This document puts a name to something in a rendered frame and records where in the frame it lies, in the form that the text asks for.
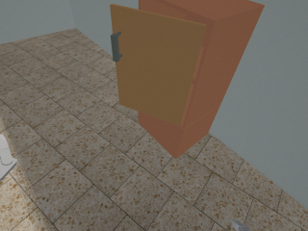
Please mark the robot right hand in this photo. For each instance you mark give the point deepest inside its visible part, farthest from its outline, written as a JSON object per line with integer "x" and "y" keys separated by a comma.
{"x": 239, "y": 226}

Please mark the robot left hand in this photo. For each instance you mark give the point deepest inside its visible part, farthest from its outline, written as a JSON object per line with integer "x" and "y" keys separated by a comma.
{"x": 7, "y": 162}

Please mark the handle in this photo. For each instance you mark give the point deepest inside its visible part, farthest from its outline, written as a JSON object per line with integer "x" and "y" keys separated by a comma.
{"x": 115, "y": 47}

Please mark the cupboard door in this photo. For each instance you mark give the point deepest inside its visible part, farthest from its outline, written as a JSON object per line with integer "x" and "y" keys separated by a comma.
{"x": 159, "y": 57}

